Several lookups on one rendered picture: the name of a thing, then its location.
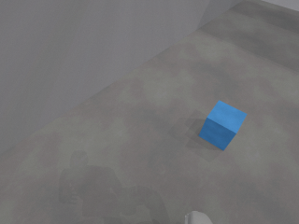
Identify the carton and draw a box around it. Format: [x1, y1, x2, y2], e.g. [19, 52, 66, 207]
[198, 100, 247, 150]

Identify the robot right thigh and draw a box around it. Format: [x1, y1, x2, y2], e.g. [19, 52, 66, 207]
[184, 211, 213, 224]

